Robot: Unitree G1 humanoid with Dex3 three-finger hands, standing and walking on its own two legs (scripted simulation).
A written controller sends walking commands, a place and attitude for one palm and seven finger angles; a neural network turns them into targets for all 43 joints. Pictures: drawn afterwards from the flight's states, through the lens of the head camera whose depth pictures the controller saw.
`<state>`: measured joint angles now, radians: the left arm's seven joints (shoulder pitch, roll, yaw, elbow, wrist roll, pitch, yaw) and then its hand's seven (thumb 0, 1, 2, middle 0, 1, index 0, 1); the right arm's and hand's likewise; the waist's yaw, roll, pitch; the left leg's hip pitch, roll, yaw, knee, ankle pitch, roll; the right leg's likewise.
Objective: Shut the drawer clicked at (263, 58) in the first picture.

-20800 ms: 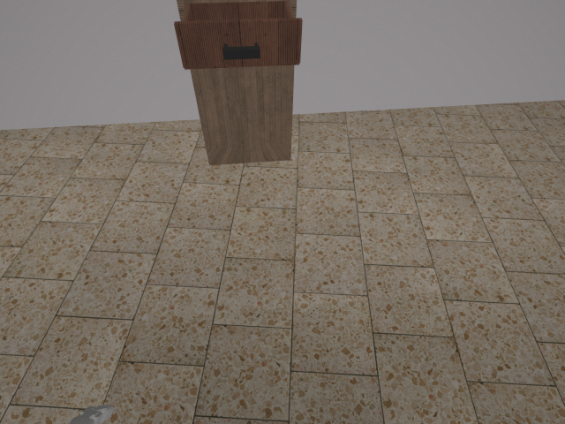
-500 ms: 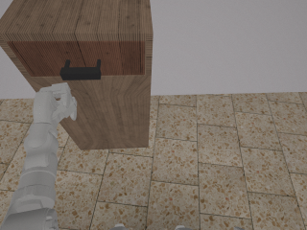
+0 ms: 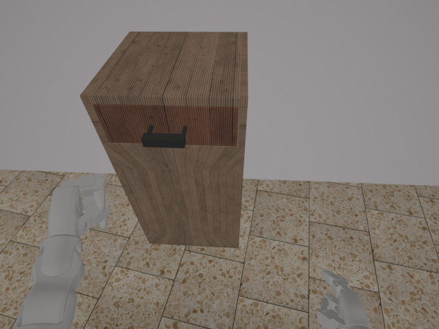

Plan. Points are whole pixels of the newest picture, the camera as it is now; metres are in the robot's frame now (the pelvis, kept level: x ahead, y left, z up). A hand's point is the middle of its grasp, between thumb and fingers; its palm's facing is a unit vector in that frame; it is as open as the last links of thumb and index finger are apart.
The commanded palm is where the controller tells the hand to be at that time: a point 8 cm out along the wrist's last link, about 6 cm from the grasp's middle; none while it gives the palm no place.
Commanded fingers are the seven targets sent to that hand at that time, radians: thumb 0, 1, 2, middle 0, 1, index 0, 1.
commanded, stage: draw the hand back to the body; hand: left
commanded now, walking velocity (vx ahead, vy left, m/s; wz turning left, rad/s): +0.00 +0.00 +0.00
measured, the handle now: (165, 134) +0.60 +0.21 -0.01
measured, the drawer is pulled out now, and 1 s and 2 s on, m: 0.00 0.00 0.00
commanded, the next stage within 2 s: step back with the hand held close in 0.56 s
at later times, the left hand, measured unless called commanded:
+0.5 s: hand (44, 256) +0.17 +0.24 +0.17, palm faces +0.41 -0.82 -0.40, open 3.3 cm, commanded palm +0.13 +0.27 +0.18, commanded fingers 0.00 0.90 0.90 -1.40 -1.60 -1.40 -1.60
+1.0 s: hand (49, 257) +0.17 +0.24 +0.15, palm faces +0.27 -0.83 -0.49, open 3.3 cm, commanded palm +0.11 +0.29 +0.18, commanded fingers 0.00 0.90 0.90 -1.40 -1.60 -1.40 -1.60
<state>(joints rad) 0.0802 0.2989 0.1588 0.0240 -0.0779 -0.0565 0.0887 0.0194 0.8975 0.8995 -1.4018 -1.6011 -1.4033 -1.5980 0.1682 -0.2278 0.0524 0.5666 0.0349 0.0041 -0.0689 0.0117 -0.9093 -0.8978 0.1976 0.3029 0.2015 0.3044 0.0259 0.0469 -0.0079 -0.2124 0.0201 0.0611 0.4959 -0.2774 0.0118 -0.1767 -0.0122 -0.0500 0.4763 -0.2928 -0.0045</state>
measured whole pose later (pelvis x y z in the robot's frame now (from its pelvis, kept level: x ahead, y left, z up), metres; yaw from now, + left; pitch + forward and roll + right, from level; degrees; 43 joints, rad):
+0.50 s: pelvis +0.00 -0.01 +0.00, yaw +0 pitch -5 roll -1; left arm 0.56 0.33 0.29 -0.46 -0.07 -0.12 0.10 0.02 0.89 0.90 -1.41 -1.60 -1.41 -1.60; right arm 0.20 -0.23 0.01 0.61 0.01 -0.09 -0.06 0.01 -0.91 -0.90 0.20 0.30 0.20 0.30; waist 0.07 0.08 0.01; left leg -0.10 0.03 0.05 0.44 -0.25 0.00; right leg -0.05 0.00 -0.06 0.39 -0.26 -0.01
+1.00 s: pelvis -0.02 +0.01 +0.00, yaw -1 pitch +0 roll -1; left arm 0.63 0.38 0.33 -0.52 -0.05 -0.17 0.10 0.02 0.89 0.90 -1.40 -1.60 -1.41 -1.60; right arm 0.18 -0.24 -0.02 0.55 0.01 0.01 -0.06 0.01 -0.91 -0.90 0.20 0.30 0.20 0.30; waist 0.00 0.04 0.04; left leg -0.23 0.02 0.08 0.45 -0.22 0.03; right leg -0.20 -0.01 -0.03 0.42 -0.22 0.01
